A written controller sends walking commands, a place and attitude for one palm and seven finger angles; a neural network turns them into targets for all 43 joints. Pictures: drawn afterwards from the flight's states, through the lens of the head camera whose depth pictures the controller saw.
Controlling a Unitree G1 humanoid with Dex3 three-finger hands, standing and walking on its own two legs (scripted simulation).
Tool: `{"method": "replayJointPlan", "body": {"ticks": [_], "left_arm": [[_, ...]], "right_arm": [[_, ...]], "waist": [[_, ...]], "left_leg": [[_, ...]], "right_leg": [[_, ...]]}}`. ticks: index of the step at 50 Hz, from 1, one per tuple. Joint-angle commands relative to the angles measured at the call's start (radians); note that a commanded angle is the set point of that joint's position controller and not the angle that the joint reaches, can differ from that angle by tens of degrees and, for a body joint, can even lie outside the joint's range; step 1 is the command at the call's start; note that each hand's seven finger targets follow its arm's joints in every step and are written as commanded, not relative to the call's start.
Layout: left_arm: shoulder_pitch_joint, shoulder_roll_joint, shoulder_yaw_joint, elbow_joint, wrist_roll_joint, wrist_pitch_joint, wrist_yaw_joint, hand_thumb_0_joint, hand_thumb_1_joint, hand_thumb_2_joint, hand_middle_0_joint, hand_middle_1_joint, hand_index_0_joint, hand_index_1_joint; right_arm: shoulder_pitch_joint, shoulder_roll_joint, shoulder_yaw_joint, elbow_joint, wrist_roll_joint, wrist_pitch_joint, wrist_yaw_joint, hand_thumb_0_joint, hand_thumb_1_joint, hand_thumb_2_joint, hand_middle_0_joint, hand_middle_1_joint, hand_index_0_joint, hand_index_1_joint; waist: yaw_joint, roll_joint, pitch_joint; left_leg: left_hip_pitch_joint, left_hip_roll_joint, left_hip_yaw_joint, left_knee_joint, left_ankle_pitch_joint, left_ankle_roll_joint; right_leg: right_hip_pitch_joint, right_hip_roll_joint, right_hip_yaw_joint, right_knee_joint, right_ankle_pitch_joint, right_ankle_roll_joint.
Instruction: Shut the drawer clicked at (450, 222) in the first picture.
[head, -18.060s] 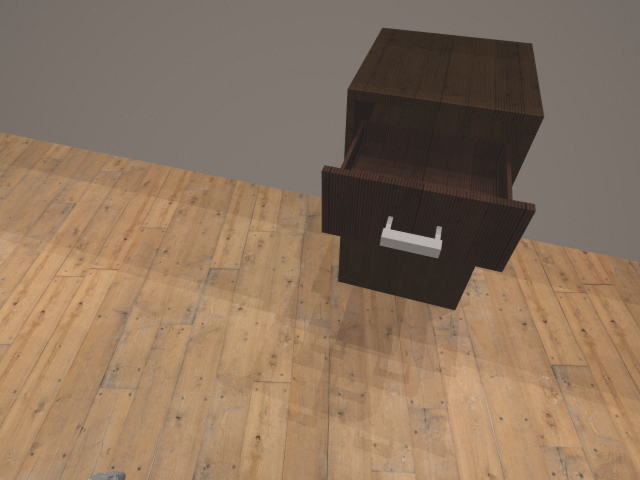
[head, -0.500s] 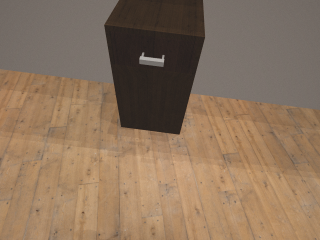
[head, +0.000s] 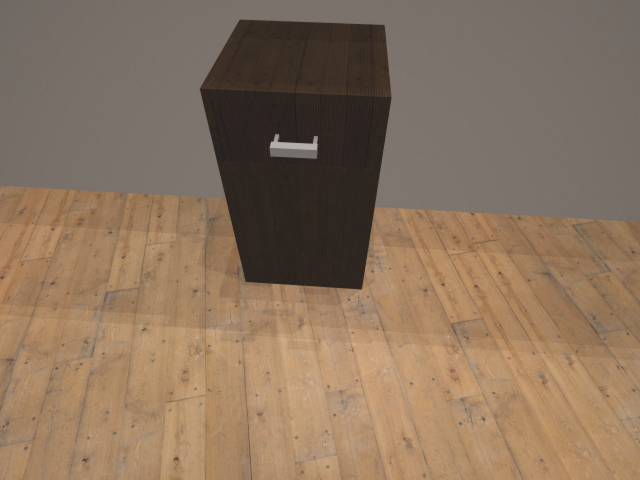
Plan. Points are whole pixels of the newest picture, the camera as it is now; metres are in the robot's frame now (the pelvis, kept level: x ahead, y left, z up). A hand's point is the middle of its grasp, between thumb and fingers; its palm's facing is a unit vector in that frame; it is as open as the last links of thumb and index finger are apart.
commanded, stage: let the arm hang, fingers relaxed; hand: left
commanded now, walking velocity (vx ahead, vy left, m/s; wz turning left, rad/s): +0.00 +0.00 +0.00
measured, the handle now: (295, 144) +0.88 +0.10 -0.10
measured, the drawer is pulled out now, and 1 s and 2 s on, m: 0.00 0.00 0.00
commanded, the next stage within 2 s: look to check the result in 0.18 s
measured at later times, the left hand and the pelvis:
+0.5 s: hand out of the picture +0.05 +0.20 -0.17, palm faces +0.00 -0.96 -0.27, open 7.4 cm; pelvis +0.01 -0.02 +0.00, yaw +0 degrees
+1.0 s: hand out of the picture +0.09 +0.20 -0.16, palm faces +0.00 -0.96 -0.29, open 7.4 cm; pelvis +0.02 -0.02 +0.00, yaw +0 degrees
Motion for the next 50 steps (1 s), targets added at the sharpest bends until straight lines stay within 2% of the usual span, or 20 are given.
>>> {"method": "replayJointPlan", "body": {"ticks": [1, 3, 7, 10, 18, 21, 30, 33, 36, 42, 50], "left_arm": [[0.037, 0.154, 0.027, -0.027, 0.001, -0.017, 0.008, 0.0, 0.9, 0.9, -0.2, -0.3, -0.2, -0.3], [0.033, 0.151, 0.027, -0.029, 0.001, -0.019, 0.009, 0.0, 0.9, 0.9, -0.2, -0.3, -0.2, -0.3], [0.031, 0.16, 0.031, -0.034, -0.001, -0.023, 0.008, 0.0, 0.9, 0.9, -0.2, -0.3, -0.2, -0.3], [0.022, 0.16, 0.029, -0.029, -0.002, -0.022, 0.008, 0.0, 0.9, 0.9, -0.2, -0.3, -0.2, -0.3], [0.013, 0.182, 0.032, -0.022, -0.004, -0.027, 0.008, 0.0, 0.9, 0.9, -0.2, -0.3, -0.2, -0.3], [0.009, 0.187, 0.031, -0.02, -0.005, -0.026, 0.007, 0.0, 0.9, 0.9, -0.2, -0.3, -0.2, -0.3], [-0.004, 0.208, 0.032, -0.015, -0.006, -0.03, 0.007, 0.0, 0.9, 0.9, -0.2, -0.3, -0.2, -0.3], [-0.012, 0.214, 0.033, -0.016, -0.005, -0.03, 0.007, 0.0, 0.9, 0.9, -0.2, -0.3, -0.2, -0.3], [-0.019, 0.222, 0.035, -0.018, -0.005, -0.032, 0.006, 0.0, 0.9, 0.9, -0.2, -0.3, -0.2, -0.3], [-0.027, 0.235, 0.038, -0.024, -0.004, -0.033, 0.005, 0.0, 0.9, 0.9, -0.2, -0.3, -0.2, -0.3], [-0.046, 0.244, 0.038, -0.027, -0.006, -0.033, 0.003, 0.0, 0.9, 0.9, -0.2, -0.3, -0.2, -0.3]], "right_arm": [[0.03, -0.153, -0.026, -0.026, 0.002, -0.016, -0.007, 0.0, -0.9, -0.9, 0.2, 0.3, 0.2, 0.3], [0.03, -0.147, -0.024, -0.027, 0.002, -0.016, -0.008, 0.0, -0.9, -0.9, 0.2, 0.3, 0.2, 0.3], [0.021, -0.159, -0.026, -0.029, 0.004, -0.02, -0.01, 0.0, -0.9, -0.9, 0.2, 0.3, 0.2, 0.3], [0.019, -0.158, -0.022, -0.022, 0.003, -0.018, -0.011, 0.0, -0.9, -0.9, 0.2, 0.3, 0.2, 0.3], [0.012, -0.183, -0.025, -0.022, 0.005, -0.017, -0.012, 0.0, -0.9, -0.9, 0.2, 0.3, 0.2, 0.3], [0.007, -0.188, -0.024, -0.019, 0.005, -0.016, -0.012, 0.0, -0.9, -0.9, 0.2, 0.3, 0.2, 0.3], [-0.014, -0.21, -0.026, -0.019, 0.005, -0.015, -0.011, 0.0, -0.9, -0.9, 0.2, 0.3, 0.2, 0.3], [-0.025, -0.214, -0.027, -0.02, 0.005, -0.014, -0.01, 0.0, -0.9, -0.9, 0.2, 0.3, 0.2, 0.3], [-0.031, -0.224, -0.027, -0.023, 0.004, -0.017, -0.01, 0.0, -0.9, -0.9, 0.2, 0.3, 0.2, 0.3], [-0.046, -0.236, -0.028, -0.028, 0.005, -0.017, -0.009, 0.0, -0.9, -0.9, 0.2, 0.3, 0.2, 0.3], [-0.053, -0.248, -0.024, -0.027, 0.003, -0.019, -0.009, 0.0, -0.9, -0.9, 0.2, 0.3, 0.2, 0.3]], "waist": [[0.004, 0.011, 0.001], [0.002, -0.008, -0.002], [0.005, 0.001, -0.036], [0.002, 0.006, -0.016], [0.001, -0.02, -0.04], [0.0, 0.003, -0.033], [-0.002, -0.019, -0.037], [-0.001, -0.006, -0.027], [-0.002, 0.0, -0.05], [0.002, -0.017, -0.037], [0.001, -0.004, -0.053]], "left_leg": [[0.038, 0.131, -0.145, -0.092, 0.008, 0.008], [0.041, 0.132, -0.14, -0.085, 0.041, 0.006], [0.067, 0.131, -0.134, -0.07, 0.103, 0.005], [0.065, 0.133, -0.132, -0.078, 0.089, 0.001], [0.09, 0.136, -0.13, -0.07, 0.117, -0.001], [0.091, 0.136, -0.131, -0.076, 0.103, -0.002], [0.107, 0.139, -0.128, -0.078, 0.117, -0.005], [0.105, 0.139, -0.126, -0.08, 0.116, -0.007], [0.116, 0.141, -0.127, -0.081, 0.135, -0.007], [0.114, 0.141, -0.131, -0.084, 0.138, -0.009], [0.122, 0.144, -0.13, -0.09, 0.159, -0.01]], "right_leg": [[-0.063, -0.09, 0.095, -0.093, 0.015, -0.045], [-0.057, -0.091, 0.093, -0.094, 0.039, -0.044], [-0.032, -0.095, 0.097, -0.096, 0.089, -0.045], [-0.036, -0.096, 0.095, -0.105, 0.079, -0.045], [-0.012, -0.102, 0.096, -0.117, 0.122, -0.048], [-0.013, -0.102, 0.099, -0.124, 0.104, -0.049], [-0.006, -0.105, 0.102, -0.132, 0.14, -0.048], [-0.009, -0.107, 0.104, -0.138, 0.139, -0.047], [0.008, -0.108, 0.105, -0.135, 0.164, -0.048], [0.005, -0.108, 0.106, -0.144, 0.166, -0.046], [0.023, -0.111, 0.103, -0.142, 0.187, -0.046]]}}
